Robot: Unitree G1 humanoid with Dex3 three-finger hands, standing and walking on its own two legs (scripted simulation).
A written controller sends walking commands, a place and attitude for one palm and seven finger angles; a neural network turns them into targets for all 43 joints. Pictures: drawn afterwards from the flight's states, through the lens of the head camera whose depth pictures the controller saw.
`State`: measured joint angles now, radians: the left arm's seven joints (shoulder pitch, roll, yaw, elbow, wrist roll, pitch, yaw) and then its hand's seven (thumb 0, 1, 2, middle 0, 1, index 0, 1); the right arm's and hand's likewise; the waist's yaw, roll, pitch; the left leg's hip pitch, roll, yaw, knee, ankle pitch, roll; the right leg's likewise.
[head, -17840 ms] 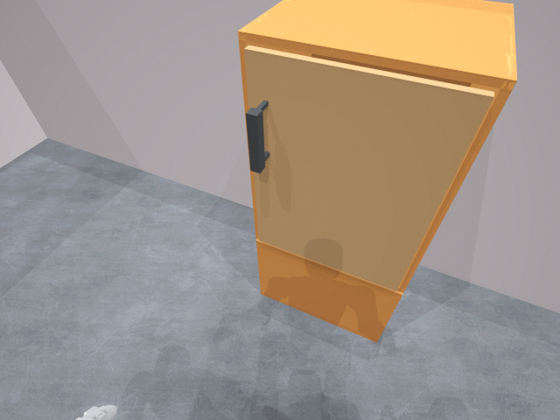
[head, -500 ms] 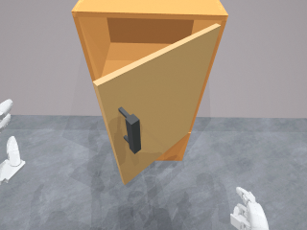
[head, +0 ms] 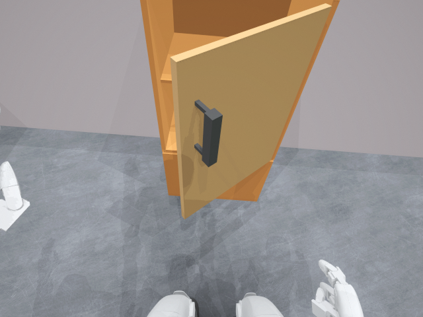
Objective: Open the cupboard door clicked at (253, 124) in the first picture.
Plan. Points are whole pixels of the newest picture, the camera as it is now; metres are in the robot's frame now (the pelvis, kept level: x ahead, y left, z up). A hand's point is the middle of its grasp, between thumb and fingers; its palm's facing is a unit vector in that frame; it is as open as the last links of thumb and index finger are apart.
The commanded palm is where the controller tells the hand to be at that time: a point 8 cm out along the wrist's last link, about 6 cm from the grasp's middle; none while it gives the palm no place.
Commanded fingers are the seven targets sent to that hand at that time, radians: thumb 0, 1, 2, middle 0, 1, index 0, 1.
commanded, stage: step back with the hand held close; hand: left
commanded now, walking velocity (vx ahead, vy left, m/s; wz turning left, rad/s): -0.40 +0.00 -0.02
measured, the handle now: (204, 134) +0.46 +0.04 +0.07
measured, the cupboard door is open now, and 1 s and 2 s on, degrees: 41 41 41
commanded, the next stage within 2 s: stop stepping back and stand still in 0.18 s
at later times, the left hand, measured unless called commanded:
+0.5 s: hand (9, 265) +0.15 +0.22 +0.20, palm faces +0.25 -0.87 -0.43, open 7.4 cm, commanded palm +0.08 +0.27 +0.20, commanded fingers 0.00 0.90 0.90 -0.20 -0.30 -0.20 -0.30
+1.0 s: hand out of the picture +0.04 +0.25 +0.20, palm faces +0.35 -0.84 -0.42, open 7.4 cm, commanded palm -0.02 +0.30 +0.20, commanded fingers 0.00 0.90 0.90 -0.20 -0.30 -0.20 -0.30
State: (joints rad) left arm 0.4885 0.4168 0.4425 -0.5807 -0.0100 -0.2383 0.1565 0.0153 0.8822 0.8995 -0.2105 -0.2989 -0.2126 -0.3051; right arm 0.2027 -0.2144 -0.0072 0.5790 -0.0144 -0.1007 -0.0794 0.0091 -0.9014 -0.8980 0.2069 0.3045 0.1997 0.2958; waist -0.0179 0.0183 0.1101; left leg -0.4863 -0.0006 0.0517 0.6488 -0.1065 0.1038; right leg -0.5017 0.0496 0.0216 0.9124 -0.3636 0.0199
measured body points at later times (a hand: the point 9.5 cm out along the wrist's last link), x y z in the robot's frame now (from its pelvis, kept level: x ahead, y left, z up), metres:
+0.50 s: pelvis -0.11 +0.00 +0.02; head -0.10 +0.03 +0.47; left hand +0.13 +0.27 +0.22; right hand +0.02 -0.27 -0.04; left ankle +0.00 +0.05 -0.71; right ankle -0.18 -0.11 -0.68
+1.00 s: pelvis -0.19 +0.02 +0.02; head -0.21 +0.03 +0.47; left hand +0.02 +0.29 +0.22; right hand -0.08 -0.25 -0.06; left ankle -0.19 +0.16 -0.72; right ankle -0.15 -0.08 -0.70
